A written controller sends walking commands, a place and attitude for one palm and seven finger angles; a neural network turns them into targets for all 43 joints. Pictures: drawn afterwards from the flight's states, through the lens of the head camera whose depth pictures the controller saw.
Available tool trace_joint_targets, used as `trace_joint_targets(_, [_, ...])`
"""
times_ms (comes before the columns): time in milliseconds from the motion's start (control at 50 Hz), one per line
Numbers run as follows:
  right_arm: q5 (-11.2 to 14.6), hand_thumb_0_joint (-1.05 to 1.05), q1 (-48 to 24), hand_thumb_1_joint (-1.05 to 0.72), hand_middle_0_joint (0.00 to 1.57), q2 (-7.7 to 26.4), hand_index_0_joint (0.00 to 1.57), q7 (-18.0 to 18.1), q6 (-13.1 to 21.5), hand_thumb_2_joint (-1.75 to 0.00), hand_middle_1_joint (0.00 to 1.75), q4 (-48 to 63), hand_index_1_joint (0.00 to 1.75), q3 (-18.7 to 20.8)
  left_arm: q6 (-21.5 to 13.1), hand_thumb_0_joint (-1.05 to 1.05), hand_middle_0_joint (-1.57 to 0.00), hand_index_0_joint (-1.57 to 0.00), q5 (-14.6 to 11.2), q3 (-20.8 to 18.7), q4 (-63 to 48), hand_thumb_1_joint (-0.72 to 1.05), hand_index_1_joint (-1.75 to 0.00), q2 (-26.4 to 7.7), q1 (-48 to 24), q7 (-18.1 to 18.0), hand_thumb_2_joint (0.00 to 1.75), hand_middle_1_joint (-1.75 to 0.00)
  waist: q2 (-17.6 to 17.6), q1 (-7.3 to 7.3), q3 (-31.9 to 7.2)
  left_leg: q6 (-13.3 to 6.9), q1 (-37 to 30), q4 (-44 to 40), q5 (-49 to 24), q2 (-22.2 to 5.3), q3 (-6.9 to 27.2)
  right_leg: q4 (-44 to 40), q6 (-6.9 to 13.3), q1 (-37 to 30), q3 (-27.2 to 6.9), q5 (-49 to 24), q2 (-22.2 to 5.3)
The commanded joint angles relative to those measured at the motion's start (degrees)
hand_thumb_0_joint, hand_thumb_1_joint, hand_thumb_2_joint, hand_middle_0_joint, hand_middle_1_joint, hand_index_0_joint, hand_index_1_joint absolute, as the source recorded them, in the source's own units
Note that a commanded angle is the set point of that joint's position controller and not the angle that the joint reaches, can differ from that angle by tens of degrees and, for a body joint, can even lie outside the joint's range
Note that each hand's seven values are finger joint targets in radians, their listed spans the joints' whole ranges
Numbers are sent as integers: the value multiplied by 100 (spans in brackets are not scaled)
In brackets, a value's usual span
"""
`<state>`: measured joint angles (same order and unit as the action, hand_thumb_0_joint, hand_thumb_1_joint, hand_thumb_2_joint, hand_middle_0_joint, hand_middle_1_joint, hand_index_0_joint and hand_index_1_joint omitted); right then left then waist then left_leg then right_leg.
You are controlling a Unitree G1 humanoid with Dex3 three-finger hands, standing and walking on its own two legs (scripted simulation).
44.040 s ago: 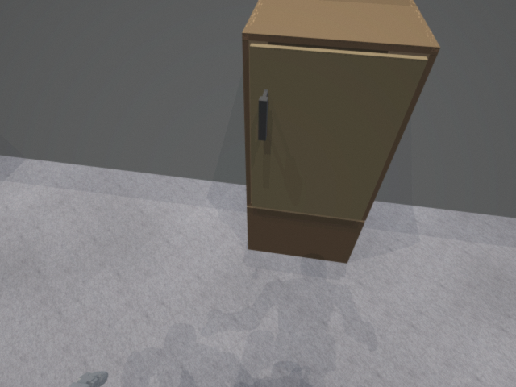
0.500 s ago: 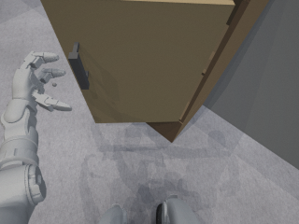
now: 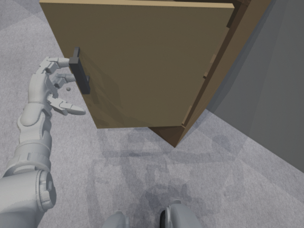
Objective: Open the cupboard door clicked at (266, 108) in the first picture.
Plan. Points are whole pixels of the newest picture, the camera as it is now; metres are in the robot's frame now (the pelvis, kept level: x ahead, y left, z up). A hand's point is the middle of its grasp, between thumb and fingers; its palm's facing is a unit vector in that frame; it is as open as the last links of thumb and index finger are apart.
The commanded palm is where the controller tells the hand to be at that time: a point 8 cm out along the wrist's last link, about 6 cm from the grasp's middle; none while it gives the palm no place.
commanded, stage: slide the fingers in behind the handle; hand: left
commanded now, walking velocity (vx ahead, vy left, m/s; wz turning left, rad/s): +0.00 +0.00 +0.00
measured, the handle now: (81, 71) +0.52 +0.18 +0.06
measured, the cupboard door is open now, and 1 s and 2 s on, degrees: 43 43 45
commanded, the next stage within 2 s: close the thumb around the handle in 1.26 s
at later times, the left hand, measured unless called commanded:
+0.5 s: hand (81, 88) +0.46 +0.17 +0.06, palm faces +0.01 -1.00 -0.02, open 14.0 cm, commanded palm +0.43 +0.22 +0.06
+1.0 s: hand (88, 88) +0.46 +0.15 +0.06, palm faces +0.03 -1.00 -0.02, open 14.1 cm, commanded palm +0.43 +0.20 +0.06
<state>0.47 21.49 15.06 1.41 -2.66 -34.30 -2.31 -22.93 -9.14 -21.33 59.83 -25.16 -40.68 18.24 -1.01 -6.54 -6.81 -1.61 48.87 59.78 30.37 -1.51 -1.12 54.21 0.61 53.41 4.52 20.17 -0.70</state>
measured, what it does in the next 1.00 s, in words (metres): stands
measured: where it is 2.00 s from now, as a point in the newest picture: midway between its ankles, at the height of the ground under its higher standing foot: outside the picture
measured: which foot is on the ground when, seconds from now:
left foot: down 0.00-1.00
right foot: down 0.00-1.00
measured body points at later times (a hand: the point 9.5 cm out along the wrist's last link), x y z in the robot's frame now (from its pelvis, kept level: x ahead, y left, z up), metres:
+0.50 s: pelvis -0.01 +0.00 +0.00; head +0.10 +0.01 +0.43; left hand +0.45 +0.23 +0.06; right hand +0.04 -0.27 -0.12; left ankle -0.02 +0.10 -0.67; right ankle +0.05 -0.12 -0.67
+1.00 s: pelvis +0.00 -0.01 +0.00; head +0.10 +0.00 +0.44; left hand +0.45 +0.21 +0.07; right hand +0.05 -0.27 -0.12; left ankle -0.02 +0.10 -0.67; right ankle +0.05 -0.12 -0.67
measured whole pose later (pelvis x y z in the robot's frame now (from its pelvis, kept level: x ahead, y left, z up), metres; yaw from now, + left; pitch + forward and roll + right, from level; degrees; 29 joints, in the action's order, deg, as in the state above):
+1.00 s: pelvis +0.00 -0.01 +0.00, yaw +1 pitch +19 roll -1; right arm -0.3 20.5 14.7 0.3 -1.4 -35.4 -1.1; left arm -26.4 -6.7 -16.5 58.8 -18.3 -41.4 8.2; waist -1.1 -6.2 -6.8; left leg -1.1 48.7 59.8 29.9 -1.0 -1.2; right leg 55.6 1.2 53.8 4.2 20.6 -1.1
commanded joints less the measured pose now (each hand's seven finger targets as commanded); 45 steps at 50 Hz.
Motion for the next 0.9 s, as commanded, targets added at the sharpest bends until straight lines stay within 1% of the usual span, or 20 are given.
trace_joint_targets(0, [-8, 0, 697, -90, 20, 995, 20, 77, 189, -90, 30, 401, 30, 424, -536, 0, -30, -30, 1, -179, -1367, -50, -120, -1358, -2402, -242, 30, -120, -544, -25, -2401, 133, -1010, -863, -2310, 95, 338, -308, 99, -1724, -256, -1383, 179])
trace_joint_targets(60, [-33, 0, 712, -90, 20, 963, 20, 35, 216, -90, 30, 382, 30, 437, -665, 0, -30, -30, 22, -60, -1528, -50, -120, -1152, -2367, -335, 30, -120, -715, 16, -2736, 202, -1347, -794, -2801, 82, 381, -228, 106, -1688, -233, -1578, 187])
trace_joint_targets(80, [-21, 0, 702, -90, 20, 972, 20, 31, 204, -90, 30, 349, 30, 444, -645, 0, -30, -30, 37, -127, -1359, -50, -120, -1220, -2256, -358, 30, -120, -603, 8, -2589, 198, -1270, -772, -2764, 62, 354, -242, 97, -1647, -235, -1577, 188])
trace_joint_targets(100, [-21, 0, 681, -90, 20, 961, 20, 21, 194, -90, 30, 354, 30, 433, -629, 0, -30, -30, 38, -20, -1344, -50, -120, -1099, -2290, -371, 30, -120, -561, -23, -2484, 186, -1179, -796, -2671, 74, 345, -259, 89, -1680, -240, -1560, 183])
trace_joint_targets(220, [-3, 0, 624, -90, 20, 946, 20, 3, 174, -90, 30, 449, 30, 441, -500, 0, -30, -30, 34, 32, -1312, -50, -120, -894, -2030, -487, 30, -120, -219, 39, -2376, 124, -855, -898, -2313, 125, 253, -337, 82, -1998, -273, -1560, 167])
trace_joint_targets(260, [3, 0, 619, -90, 20, 939, 20, 14, 181, -90, 30, 439, 30, 433, -500, 0, -30, -30, 38, 34, -1202, -50, -120, -863, -2088, -526, 30, -120, -83, -16, -2239, 95, -711, -894, -2155, 133, 233, -358, 71, -1993, -285, -1527, 171])
trace_joint_targets(300, [2, 0, 612, -90, 20, 953, 20, 40, 183, -90, 30, 407, 30, 421, -538, 0, -30, -30, 91, -58, -1125, -50, -120, -1048, -2332, -562, 30, -120, -50, -47, -2080, 79, -474, -891, -1808, 153, 223, -365, 65, -1976, -330, -1327, 143])
trace_joint_targets(360, [-21, 0, 567, -90, 20, 910, 20, 40, 235, -90, 30, 412, 30, 432, -702, 0, -30, -30, 141, 166, -1417, -50, -120, -830, -2682, -602, 30, -120, -500, -69, -2423, 90, -809, -850, -1873, 172, 227, -334, 85, -1851, -351, -1292, 137])
trace_joint_targets(380, [-29, 0, 590, -90, 20, 927, 20, 46, 248, -90, 30, 360, 30, 432, -730, 0, -30, -30, 145, 92, -1324, -50, -120, -929, -2725, -624, 30, -120, -410, -92, -2414, 96, -824, -823, -1872, 159, 255, -325, 86, -1798, -338, -1268, 142])
trace_joint_targets(420, [-36, 0, 588, -90, 20, 926, 20, 40, 268, -90, 30, 318, 30, 432, -760, 0, -30, -30, 131, 244, -1293, -50, -120, -752, -2808, -622, 30, -120, -392, -151, -2428, 103, -872, -814, -1890, 153, 291, -318, 81, -1738, -326, -1244, 142])
trace_joint_targets(480, [-43, 0, 634, -90, 20, 948, 20, 26, 282, -90, 30, 314, 30, 449, -744, 0, -30, -30, 89, 106, -1308, -50, -120, -837, -2538, -610, 30, -120, -468, -9, -2798, 131, -1007, -797, -2227, 156, 286, -256, 100, -1937, -317, -1517, 143])
trace_joint_targets(500, [-35, 0, 616, -90, 20, 939, 20, 16, 270, -90, 30, 330, 30, 451, -705, 0, -30, -30, 88, 150, -1277, -50, -120, -767, -2441, -614, 30, -120, -502, -7, -2733, 127, -975, -796, -2247, 164, 250, -275, 94, -1934, -322, -1550, 137])
trace_joint_targets(560, [-19, 0, 628, -90, 20, 928, 20, 6, 244, -90, 30, 325, 30, 434, -552, 0, -30, -30, 105, 221, -972, -50, -120, -635, -2393, -669, 30, -120, -102, -83, -2263, 77, -552, -855, -1922, 168, 226, -336, 67, -1971, -309, -1418, 147])
trace_joint_targets(620, [-26, 0, 627, -90, 20, 933, 20, 4, 219, -90, 30, 395, 30, 454, -558, 0, -30, -30, 132, 73, -1171, -50, -120, -791, -2364, -771, 30, -120, -81, -16, -2403, 60, -529, -873, -1890, 191, 178, -358, 66, -2137, -357, -1477, 132])
trace_joint_targets(640, [-34, 0, 617, -90, 20, 911, 20, 1, 237, -90, 30, 449, 30, 453, -636, 0, -30, -30, 152, 145, -1401, -50, -120, -737, -2424, -791, 30, -120, -316, 14, -2532, 76, -672, -864, -2066, 197, 201, -297, 93, -2118, -341, -1568, 141])
trace_joint_targets(660, [-39, 0, 622, -90, 20, 903, 20, -16, 238, -90, 30, 427, 30, 467, -676, 0, -30, -30, 138, 145, -1450, -50, -120, -674, -2360, -834, 30, -120, -260, 26, -2660, 88, -794, -845, -2176, 181, 210, -296, 82, -2099, -338, -1627, 145])
trace_joint_targets(740, [-50, 0, 613, -90, 20, 868, 20, -51, 280, -90, 30, 419, 30, 486, -790, 0, -30, -30, 128, 313, -1620, -50, -120, -421, -2329, -923, 30, -120, -261, -28, -2603, 89, -850, -833, -2234, 173, 193, -304, 83, -2111, -333, -1702, 161])
trace_joint_targets(760, [-41, 0, 594, -90, 20, 871, 20, -60, 277, -90, 30, 392, 30, 480, -766, 0, -30, -30, 145, 312, -1496, -50, -120, -416, -2226, -929, 30, -120, -245, 2, -2506, 103, -773, -859, -2131, 175, 181, -322, 80, -2116, -341, -1642, 155])
trace_joint_targets(820, [-33, 0, 567, -90, 20, 882, 20, -50, 268, -90, 30, 352, 30, 471, -700, 0, -30, -30, 202, 388, -1320, -50, -120, -386, -2387, -961, 30, -120, -38, -94, -2192, 69, -479, -897, -1658, 188, 149, -406, 57, -2074, -370, -1354, 130])
trace_joint_targets(880, [-31, 0, 558, -90, 20, 878, 20, -29, 283, -90, 30, 335, 30, 482, -741, 0, -30, -30, 268, 445, -1326, -50, -120, -372, -2482, -962, 30, -120, -329, -77, -2313, 89, -687, -884, -1753, 192, 175, -352, 88, -1928, -351, -1338, 126])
